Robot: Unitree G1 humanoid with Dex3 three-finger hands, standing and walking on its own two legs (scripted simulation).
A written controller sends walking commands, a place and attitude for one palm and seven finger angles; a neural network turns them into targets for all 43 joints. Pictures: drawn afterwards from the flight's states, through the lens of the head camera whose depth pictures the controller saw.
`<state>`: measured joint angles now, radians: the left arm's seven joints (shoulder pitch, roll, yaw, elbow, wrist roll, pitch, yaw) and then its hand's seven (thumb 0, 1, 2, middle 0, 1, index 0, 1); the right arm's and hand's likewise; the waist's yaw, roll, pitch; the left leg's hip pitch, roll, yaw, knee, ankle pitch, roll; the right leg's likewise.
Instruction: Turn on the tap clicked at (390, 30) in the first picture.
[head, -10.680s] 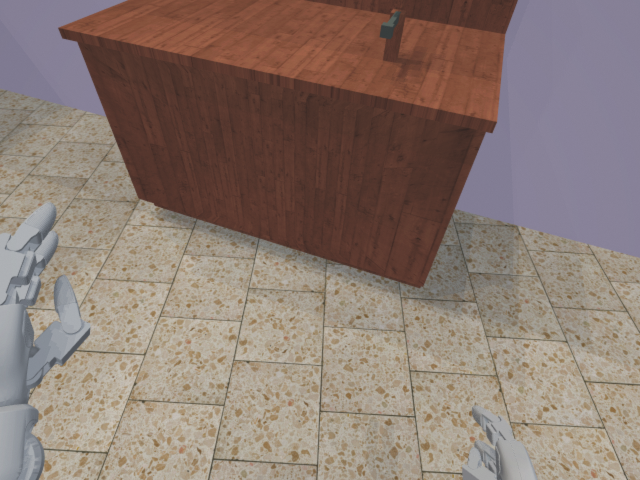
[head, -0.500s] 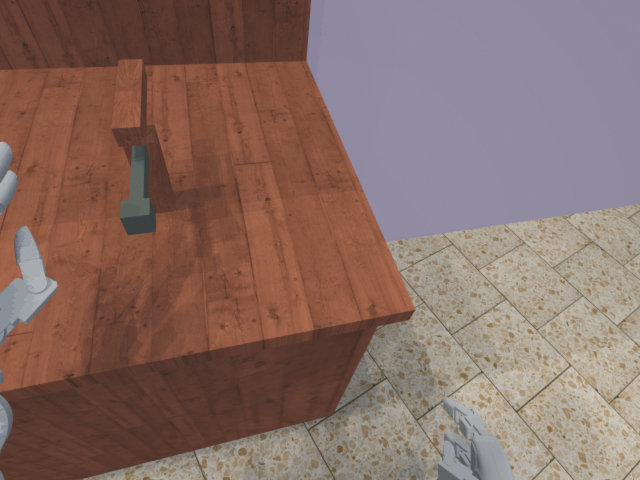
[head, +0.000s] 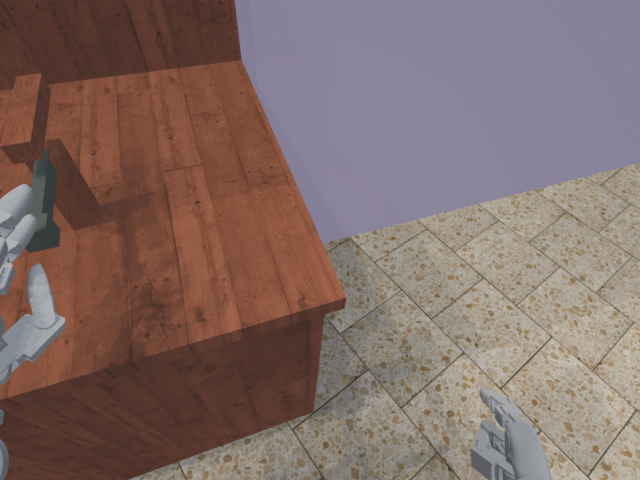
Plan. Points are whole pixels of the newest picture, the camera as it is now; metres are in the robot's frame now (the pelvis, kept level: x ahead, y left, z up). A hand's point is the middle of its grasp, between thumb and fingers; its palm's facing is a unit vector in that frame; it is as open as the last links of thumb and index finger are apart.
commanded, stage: shuffle to correct the standing spot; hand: left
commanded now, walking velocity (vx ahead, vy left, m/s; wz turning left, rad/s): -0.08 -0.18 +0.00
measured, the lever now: (38, 232) +0.32 +0.33 +0.15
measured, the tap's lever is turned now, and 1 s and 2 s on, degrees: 0 0 0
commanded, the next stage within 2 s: come to a stop and stand still in 0.04 s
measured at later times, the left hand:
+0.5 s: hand (30, 320) +0.20 +0.25 +0.19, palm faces +0.41 -0.78 -0.47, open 7.4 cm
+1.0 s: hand out of the picture +0.21 +0.28 +0.18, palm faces +0.41 -0.86 -0.30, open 7.4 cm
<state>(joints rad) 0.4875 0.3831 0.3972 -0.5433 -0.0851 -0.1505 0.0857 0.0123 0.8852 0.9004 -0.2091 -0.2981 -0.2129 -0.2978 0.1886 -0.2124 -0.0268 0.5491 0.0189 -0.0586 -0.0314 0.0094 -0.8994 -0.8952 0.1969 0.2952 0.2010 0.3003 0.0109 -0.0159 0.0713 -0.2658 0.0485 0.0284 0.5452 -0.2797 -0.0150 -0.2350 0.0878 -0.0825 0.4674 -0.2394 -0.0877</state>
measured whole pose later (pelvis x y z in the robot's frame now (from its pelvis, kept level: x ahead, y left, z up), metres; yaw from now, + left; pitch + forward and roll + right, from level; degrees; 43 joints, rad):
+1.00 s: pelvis -0.01 +0.04 +0.01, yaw +0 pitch +0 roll -1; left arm 0.35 0.35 0.35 -0.47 -0.04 -0.23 0.11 0.01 0.89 0.90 -0.21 -0.30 -0.21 -0.30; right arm 0.20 -0.21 0.02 0.58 0.01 -0.16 -0.02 0.01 -0.90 -0.90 0.20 0.30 0.20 0.30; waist 0.02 -0.04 0.04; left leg -0.17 -0.06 0.05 0.45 -0.27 0.08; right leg -0.22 0.03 -0.06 0.41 -0.19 -0.03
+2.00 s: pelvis -0.04 +0.03 +0.01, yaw +1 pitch -2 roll -1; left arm 0.41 0.33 0.33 -0.43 -0.03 -0.20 0.11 0.01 0.89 0.90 -0.21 -0.30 -0.21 -0.30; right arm 0.22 -0.20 0.01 0.58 0.01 -0.11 -0.04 0.01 -0.90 -0.90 0.20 0.30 0.20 0.30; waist 0.02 -0.02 0.05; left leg -0.17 -0.06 0.04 0.45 -0.24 0.08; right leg -0.21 0.03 -0.07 0.40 -0.15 -0.04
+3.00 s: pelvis -0.02 +0.02 +0.01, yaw +1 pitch -1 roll -1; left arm 0.48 0.37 0.33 -0.51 -0.05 -0.17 0.13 0.01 0.88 0.90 -0.21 -0.30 -0.21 -0.30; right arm 0.19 -0.19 0.01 0.57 0.02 -0.08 -0.04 0.01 -0.90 -0.90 0.20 0.30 0.20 0.30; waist 0.01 -0.02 0.03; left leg -0.16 -0.06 -0.01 0.45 -0.27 0.05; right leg -0.21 0.04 -0.08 0.42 -0.19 -0.06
